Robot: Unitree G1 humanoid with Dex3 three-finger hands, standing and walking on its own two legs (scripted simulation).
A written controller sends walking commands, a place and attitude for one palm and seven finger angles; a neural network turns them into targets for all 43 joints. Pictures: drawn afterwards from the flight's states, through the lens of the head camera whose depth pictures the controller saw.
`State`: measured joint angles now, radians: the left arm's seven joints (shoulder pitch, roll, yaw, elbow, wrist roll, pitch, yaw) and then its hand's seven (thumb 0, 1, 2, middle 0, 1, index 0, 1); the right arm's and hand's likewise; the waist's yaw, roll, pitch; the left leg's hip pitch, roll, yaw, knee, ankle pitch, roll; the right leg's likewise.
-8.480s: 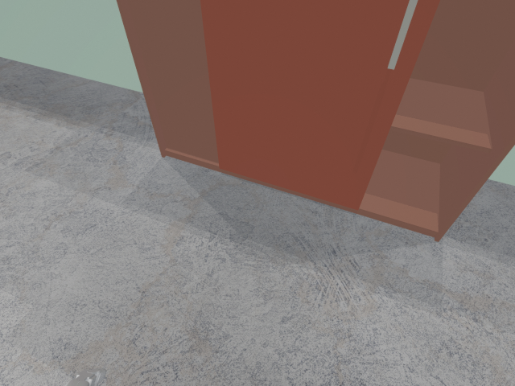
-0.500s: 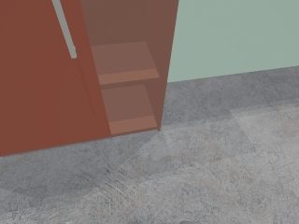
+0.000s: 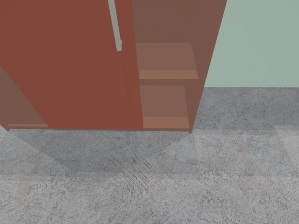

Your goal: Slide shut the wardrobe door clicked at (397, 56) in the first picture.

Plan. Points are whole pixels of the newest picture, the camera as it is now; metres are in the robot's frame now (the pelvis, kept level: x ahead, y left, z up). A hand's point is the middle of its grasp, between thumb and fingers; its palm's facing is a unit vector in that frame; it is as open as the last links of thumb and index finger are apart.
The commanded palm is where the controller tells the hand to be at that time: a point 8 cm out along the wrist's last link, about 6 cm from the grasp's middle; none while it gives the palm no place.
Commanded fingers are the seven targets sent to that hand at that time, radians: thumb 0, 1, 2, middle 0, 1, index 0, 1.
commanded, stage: take the last steps up to it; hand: left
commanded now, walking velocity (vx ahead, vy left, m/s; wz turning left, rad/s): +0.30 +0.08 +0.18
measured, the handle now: (115, 17) +0.85 +0.21 +0.15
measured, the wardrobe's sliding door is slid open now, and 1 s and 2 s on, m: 0.37 0.37 0.37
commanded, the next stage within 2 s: come to a stop and stand still in 1.12 s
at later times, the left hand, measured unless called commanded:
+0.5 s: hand out of the picture +0.13 +0.23 -0.17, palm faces +0.07 -0.98 -0.19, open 7.4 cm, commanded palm none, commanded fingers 0.00 0.90 0.90 -0.20 -0.30 -0.20 -0.30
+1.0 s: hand (98, 194) +0.23 +0.20 -0.17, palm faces +0.16 -0.97 -0.18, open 7.3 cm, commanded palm none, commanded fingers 0.00 0.90 0.90 -0.20 -0.30 -0.20 -0.30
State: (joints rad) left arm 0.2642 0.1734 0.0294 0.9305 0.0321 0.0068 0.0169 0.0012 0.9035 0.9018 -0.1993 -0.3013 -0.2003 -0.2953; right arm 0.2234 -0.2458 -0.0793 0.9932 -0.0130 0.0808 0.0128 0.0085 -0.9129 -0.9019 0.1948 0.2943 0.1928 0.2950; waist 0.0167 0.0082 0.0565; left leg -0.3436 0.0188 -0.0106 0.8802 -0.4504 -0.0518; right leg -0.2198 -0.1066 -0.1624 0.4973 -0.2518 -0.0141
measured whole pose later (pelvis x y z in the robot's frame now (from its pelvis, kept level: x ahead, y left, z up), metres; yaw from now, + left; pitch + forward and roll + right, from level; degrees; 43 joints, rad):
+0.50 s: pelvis +0.09 +0.05 +0.00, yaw +3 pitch -2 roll +1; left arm 0.22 0.18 0.04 1.03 0.02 0.02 -0.02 0.00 0.91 0.90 -0.19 -0.30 -0.19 -0.29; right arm 0.45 -0.12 -0.02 1.11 -0.01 -0.05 -0.03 0.01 -0.91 -0.90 0.20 0.29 0.20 0.30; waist -0.02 -0.01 0.03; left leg 0.09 -0.05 0.03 0.27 -0.34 0.05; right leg -0.55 -0.11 -0.07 0.88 -0.25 0.03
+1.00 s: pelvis +0.26 +0.03 +0.00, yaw +5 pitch +0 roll -1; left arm 0.34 0.15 0.04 1.09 0.03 -0.06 0.00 -0.01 0.92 0.90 -0.20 -0.30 -0.20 -0.29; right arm 0.22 -0.18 -0.06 1.02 -0.02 -0.02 0.02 0.00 -0.92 -0.90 0.19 0.29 0.19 0.29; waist 0.02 0.03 0.00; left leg -0.48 0.11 0.06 0.76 -0.21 -0.01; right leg -0.11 -0.01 -0.17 0.35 -0.23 -0.03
